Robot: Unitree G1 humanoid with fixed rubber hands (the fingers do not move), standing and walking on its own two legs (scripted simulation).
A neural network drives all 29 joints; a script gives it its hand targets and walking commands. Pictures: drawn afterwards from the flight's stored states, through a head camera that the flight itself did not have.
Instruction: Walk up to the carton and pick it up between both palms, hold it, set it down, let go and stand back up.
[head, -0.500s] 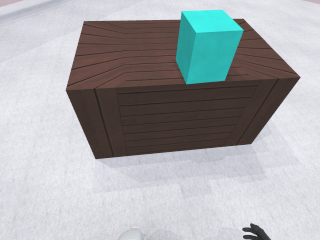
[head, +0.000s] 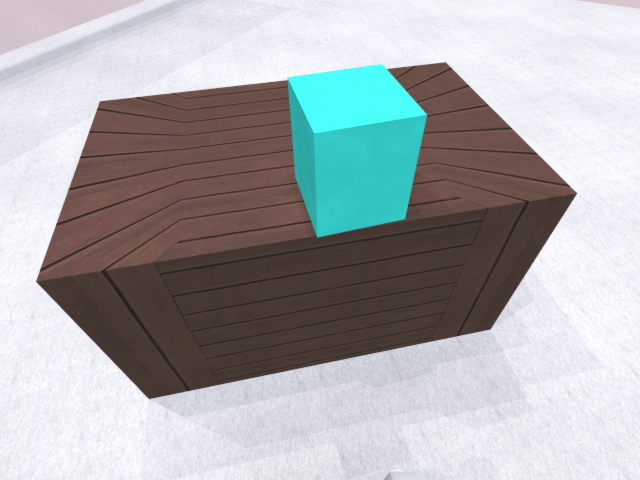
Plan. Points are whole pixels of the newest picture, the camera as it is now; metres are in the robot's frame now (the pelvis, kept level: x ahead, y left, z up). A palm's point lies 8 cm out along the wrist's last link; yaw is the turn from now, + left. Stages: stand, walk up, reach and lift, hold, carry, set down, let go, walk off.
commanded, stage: walk up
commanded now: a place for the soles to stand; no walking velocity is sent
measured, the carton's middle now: (349, 151) +0.72 -0.09 +0.00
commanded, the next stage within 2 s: none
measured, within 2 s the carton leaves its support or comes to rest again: neither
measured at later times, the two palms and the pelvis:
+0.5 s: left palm out of the picture +0.12 +0.19 -0.14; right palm (501, 337) +0.33 -0.28 -0.08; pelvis +0.17 -0.06 -0.01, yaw +6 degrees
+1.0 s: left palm (237, 371) +0.30 +0.13 -0.08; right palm (547, 335) +0.35 -0.39 -0.12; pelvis +0.23 -0.13 +0.00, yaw +7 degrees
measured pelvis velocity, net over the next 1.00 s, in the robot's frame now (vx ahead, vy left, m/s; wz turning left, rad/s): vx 0.23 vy -0.13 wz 0.13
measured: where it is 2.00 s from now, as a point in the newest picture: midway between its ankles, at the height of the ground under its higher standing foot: outside the picture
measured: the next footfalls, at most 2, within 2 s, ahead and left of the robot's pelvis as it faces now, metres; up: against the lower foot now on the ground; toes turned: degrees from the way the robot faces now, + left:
left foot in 0.44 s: +0.28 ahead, +0.05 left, +0.00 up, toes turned +8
right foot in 0.80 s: +0.32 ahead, -0.24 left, +0.00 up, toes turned +4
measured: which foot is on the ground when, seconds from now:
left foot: down 0.00-0.02, up 0.04-0.42, down 0.44-0.84, up 0.86-1.00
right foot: down 0.00-0.46, up 0.48-0.78, down 0.80-1.00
